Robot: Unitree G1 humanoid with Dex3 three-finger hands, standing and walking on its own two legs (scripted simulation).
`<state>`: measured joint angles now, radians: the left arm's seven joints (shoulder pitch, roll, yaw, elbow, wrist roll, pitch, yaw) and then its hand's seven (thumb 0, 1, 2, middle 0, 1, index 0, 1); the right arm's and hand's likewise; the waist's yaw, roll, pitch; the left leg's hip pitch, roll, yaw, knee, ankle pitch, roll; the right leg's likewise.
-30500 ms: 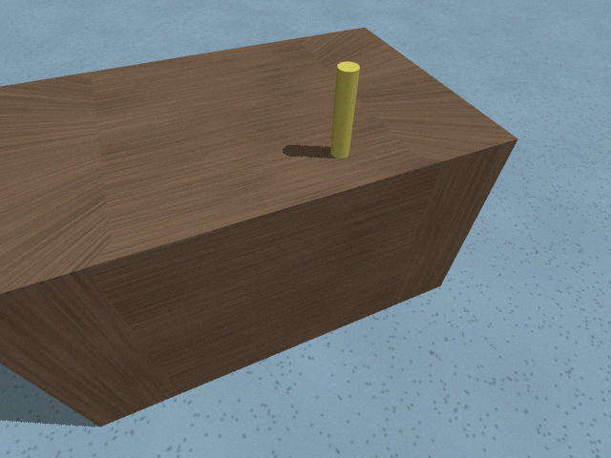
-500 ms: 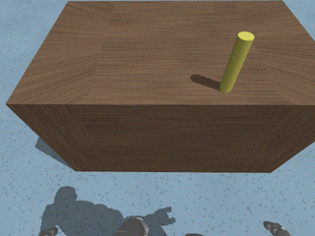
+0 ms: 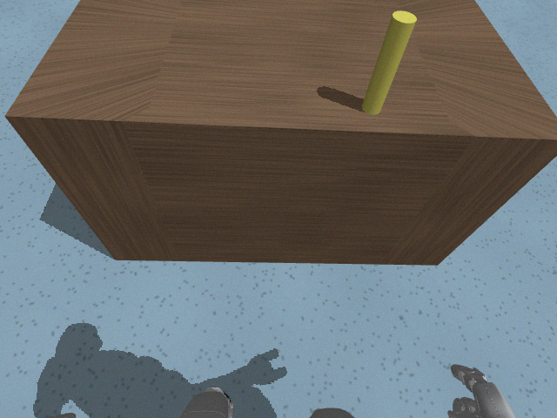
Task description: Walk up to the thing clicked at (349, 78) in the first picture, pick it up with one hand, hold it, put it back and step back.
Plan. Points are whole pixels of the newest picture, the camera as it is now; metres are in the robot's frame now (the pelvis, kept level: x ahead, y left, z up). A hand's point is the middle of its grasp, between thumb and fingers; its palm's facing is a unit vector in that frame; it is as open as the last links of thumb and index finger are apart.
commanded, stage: step back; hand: right
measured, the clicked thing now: (385, 68) +0.77 -0.21 +0.05
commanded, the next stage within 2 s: stand in 1.92 s
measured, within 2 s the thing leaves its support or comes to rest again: neither
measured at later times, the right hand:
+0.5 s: hand out of the picture -0.05 -0.28 -0.15, palm faces -0.16 +0.90 -0.40, open 7.4 cm
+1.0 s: hand out of the picture -0.21 -0.34 -0.16, palm faces -0.18 +0.90 -0.39, open 7.4 cm
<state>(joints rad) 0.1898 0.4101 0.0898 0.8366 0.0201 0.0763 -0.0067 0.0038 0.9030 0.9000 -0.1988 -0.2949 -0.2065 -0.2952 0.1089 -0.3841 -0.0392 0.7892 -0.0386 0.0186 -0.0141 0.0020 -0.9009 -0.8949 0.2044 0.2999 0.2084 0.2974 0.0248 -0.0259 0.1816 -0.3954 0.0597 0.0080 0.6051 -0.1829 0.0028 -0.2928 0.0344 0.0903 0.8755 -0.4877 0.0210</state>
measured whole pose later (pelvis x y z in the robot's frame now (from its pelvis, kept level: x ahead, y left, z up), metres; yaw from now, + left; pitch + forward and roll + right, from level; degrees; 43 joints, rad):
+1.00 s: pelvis -0.31 -0.08 +0.00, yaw +7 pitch -2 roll +1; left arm 0.19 0.39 0.07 0.88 0.05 0.02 0.01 0.00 0.90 0.90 -0.20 -0.30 -0.21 -0.30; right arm 0.21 -0.41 -0.05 0.93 -0.03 0.05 0.00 0.00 -0.91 -0.90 0.20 0.30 0.20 0.30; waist 0.03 0.02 0.11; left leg -0.31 -0.03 -0.04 0.79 -0.51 0.00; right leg -0.34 -0.06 -0.04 0.70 -0.33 -0.01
